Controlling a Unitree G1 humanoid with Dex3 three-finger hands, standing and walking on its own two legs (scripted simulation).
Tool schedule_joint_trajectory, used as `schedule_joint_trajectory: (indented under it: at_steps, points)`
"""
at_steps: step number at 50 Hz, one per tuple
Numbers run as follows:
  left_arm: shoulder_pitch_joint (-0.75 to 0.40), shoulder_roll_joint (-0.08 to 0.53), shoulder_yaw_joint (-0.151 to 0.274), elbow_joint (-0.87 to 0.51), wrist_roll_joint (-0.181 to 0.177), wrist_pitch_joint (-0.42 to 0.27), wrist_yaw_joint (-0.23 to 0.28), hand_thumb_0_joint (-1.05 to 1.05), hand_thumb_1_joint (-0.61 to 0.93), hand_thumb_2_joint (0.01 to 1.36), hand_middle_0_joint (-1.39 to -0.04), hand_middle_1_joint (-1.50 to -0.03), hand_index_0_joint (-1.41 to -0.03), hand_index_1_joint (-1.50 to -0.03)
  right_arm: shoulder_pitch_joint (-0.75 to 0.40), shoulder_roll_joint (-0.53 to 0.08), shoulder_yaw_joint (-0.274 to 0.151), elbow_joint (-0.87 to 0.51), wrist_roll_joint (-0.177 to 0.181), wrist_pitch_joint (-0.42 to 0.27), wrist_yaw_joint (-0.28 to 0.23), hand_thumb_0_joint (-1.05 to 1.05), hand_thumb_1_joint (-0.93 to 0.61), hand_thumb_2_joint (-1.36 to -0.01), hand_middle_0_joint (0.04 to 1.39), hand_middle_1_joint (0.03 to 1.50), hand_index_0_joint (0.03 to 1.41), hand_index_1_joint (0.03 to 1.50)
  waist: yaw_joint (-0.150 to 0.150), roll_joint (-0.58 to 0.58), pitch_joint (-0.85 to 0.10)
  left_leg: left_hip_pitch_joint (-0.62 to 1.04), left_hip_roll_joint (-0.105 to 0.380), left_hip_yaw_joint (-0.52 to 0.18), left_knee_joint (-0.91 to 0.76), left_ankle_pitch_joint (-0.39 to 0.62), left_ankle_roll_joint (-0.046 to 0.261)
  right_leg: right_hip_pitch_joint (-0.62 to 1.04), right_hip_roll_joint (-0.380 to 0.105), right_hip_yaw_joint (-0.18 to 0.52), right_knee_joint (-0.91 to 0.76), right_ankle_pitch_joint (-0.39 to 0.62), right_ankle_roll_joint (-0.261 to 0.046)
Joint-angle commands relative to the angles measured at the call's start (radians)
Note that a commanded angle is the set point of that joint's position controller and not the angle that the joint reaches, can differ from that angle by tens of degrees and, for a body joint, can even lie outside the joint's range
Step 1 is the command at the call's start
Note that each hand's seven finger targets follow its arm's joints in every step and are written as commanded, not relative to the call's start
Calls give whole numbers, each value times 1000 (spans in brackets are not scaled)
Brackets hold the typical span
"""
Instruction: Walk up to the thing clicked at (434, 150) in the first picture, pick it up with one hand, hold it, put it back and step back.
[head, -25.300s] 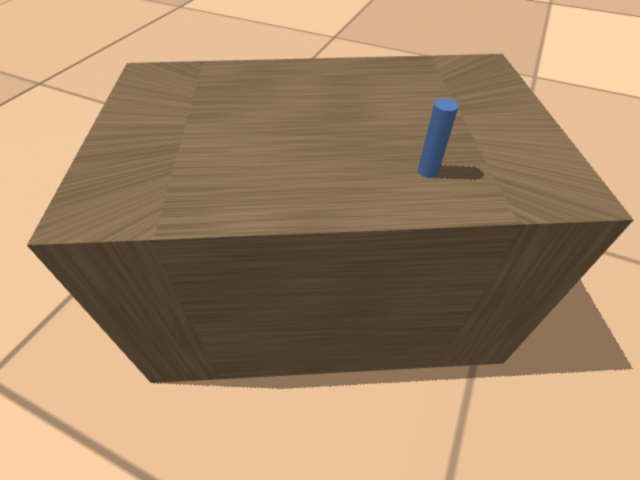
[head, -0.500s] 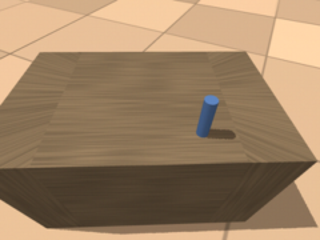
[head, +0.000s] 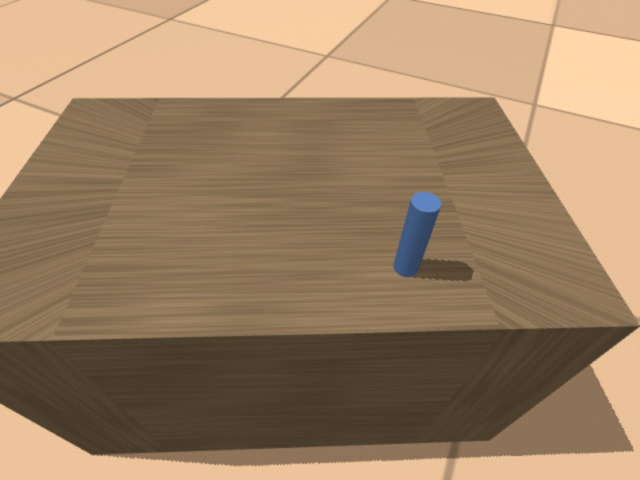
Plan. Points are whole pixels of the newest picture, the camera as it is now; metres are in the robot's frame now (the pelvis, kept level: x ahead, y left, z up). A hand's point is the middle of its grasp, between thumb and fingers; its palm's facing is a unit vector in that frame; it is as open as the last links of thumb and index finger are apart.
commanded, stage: home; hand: right
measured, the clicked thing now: (414, 237) +0.47 -0.14 +0.00
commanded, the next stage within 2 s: stand in 0.62 s
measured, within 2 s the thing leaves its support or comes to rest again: neither
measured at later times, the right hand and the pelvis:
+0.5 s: hand out of the picture +0.08 -0.25 -0.15, palm faces -0.02 +0.93 -0.36, open 17.4 cm; pelvis +0.01 +0.00 +0.00, yaw +0 degrees
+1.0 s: hand out of the picture +0.08 -0.26 -0.15, palm faces -0.01 +0.93 -0.36, open 13.6 cm; pelvis +0.01 +0.00 +0.00, yaw +0 degrees
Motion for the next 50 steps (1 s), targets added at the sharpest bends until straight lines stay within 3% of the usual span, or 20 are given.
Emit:
schedule_joint_trajectory:
  at_steps: [1, 3, 9, 18, 24, 31, 36, 38, 39, 46, 47, 50]
  points:
    - [-33, 206, 38, -50, -3, -18, 13, 0, 896, 900, -199, -298, -200, -297, -41, -222, -41, -53, 1, -22, -16, 0, 556, -49, 51, 50, 51, 50, 1, 18, -78, 64, 114, -97, -41, 157, 29, -30, -100, 75, -48, 143, -42]
    - [-34, 205, 38, -52, -6, -19, 14, 0, 896, 900, -199, -298, -200, -297, -30, -222, -42, -48, 0, -23, -16, 0, 552, -52, 51, 51, 51, 51, 1, 18, -87, 62, 114, -93, -39, 192, 30, -9, -104, 76, -44, 181, -42]
    - [-42, 204, 38, -50, -5, -15, 14, 0, 896, 900, -199, -298, -200, -298, -41, -221, -46, -46, -1, -21, -18, 0, 559, -47, 50, 50, 50, 50, 3, 18, -61, 49, 109, -93, -53, 151, 24, -23, -100, 71, -57, 136, -39]
    - [-45, 201, 40, -54, -5, -17, 14, 0, 896, 900, -199, -299, -200, -298, -44, -220, -51, -47, -1, -24, -17, 0, 561, -46, 50, 49, 50, 49, 3, 21, -79, 71, 112, -87, -49, 196, 25, -10, -106, 69, -51, 179, -41]
    - [-42, 200, 39, -53, -6, -17, 15, 0, 896, 901, -199, -299, -200, -299, -49, -219, -51, -45, 1, -24, -17, 0, 567, -42, 49, 48, 49, 48, 3, 17, -70, 84, 116, -93, -56, 186, 26, -25, -104, 66, -53, 155, -40]
    - [-39, 202, 42, -52, -2, -16, 13, 0, 896, 901, -199, -299, -200, -299, -49, -221, -56, -44, 0, -19, -15, 0, 545, -55, 51, 52, 51, 52, -1, 15, -41, 63, 107, -99, -79, 59, 26, -53, -101, 67, -74, 73, -44]
    - [-35, 203, 40, -59, -4, -22, 15, 0, 896, 901, -200, -300, -200, -299, -46, -212, -55, -47, 1, -20, -12, 0, 565, -43, 49, 48, 49, 48, -2, 10, -74, 88, 112, -90, -56, 173, 27, -31, -106, 67, -63, 154, -41]
    - [-39, 207, 42, -60, -5, -24, 16, 0, 899, 900, -200, -300, -200, -300, -39, -214, -57, -47, 1, -21, -14, 0, 405, -203, 200, 208, 200, 208, -5, 14, -79, 85, 110, -82, -49, 181, 28, -20, -110, 73, -60, 183, -42]
    - [-38, 204, 40, -62, -6, -23, 15, 0, 899, 900, -200, -300, -200, -300, -47, -216, -56, -47, 1, -22, -14, 0, 325, -283, 200, 288, 200, 288, -3, 19, -87, 98, 114, -84, -47, 204, 27, -20, -110, 70, -53, 199, -44]
    - [-36, 208, 44, -61, -4, -19, 16, 0, 899, 900, -200, -300, -200, -300, -45, -215, -55, -46, 1, -20, -14, 0, -235, -843, 200, 300, 200, 300, 0, 17, -60, 72, 110, -84, -62, 145, 27, -22, -108, 73, -64, 159, -45]
    - [-34, 208, 44, -60, -5, -19, 16, 0, 899, 900, -200, -300, -200, -300, -49, -214, -55, -46, 2, -20, -14, 0, -315, -900, 200, 300, 200, 300, 1, 14, -64, 84, 113, -88, -60, 157, 28, -24, -107, 70, -60, 159, -45]
    - [-35, 206, 45, -59, -6, -18, 15, 0, 899, 900, -200, -300, -200, -300, -43, -212, -55, -47, 1, -20, -14, 0, -555, -900, 200, 300, 200, 300, -1, 17, -47, 69, 109, -88, -72, 124, 24, -37, -104, 71, -66, 118, -45]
